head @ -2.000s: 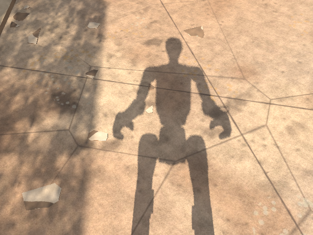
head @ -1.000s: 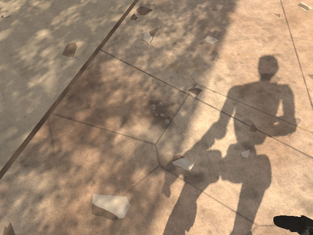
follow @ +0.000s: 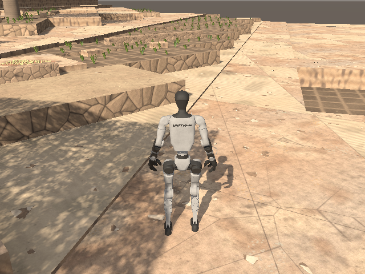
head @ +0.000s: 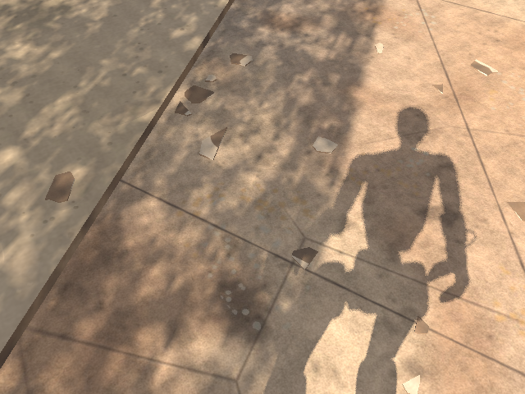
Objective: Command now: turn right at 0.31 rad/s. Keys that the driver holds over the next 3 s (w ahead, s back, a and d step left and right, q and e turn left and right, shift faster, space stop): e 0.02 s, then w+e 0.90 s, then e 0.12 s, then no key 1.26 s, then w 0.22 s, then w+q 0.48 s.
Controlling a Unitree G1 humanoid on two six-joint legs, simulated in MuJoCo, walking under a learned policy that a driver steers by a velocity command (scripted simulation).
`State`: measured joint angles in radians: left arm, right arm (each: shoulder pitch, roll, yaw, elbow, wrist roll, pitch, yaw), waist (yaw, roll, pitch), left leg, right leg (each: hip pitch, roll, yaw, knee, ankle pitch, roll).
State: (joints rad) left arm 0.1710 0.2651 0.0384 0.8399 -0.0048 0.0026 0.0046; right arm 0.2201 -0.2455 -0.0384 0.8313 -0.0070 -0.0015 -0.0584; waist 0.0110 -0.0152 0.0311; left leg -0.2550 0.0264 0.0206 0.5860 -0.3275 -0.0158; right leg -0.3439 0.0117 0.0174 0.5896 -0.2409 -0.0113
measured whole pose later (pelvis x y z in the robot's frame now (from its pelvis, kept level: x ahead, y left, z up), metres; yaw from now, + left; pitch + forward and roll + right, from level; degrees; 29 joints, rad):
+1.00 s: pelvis +0.39 -0.10 +0.01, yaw -34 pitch +1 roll +3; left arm 0.13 0.31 0.07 0.63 -0.02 -0.02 -0.02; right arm 0.31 -0.29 -0.08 0.85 0.00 -0.09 0.00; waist -0.09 -0.04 0.05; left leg -0.01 -0.02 0.16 0.25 -0.25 0.00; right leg -0.69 -0.11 0.04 0.78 -0.04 0.00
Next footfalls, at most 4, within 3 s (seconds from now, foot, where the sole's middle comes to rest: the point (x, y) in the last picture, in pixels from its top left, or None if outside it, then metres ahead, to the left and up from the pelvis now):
0.64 left None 0.43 0.02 -0.77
1.12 right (415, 388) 0.51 -0.35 -0.77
1.50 left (332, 335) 0.65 -0.15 -0.77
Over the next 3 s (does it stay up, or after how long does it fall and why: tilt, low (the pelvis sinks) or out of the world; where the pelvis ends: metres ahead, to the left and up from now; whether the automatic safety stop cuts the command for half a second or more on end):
stays up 0.74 -0.37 -0.02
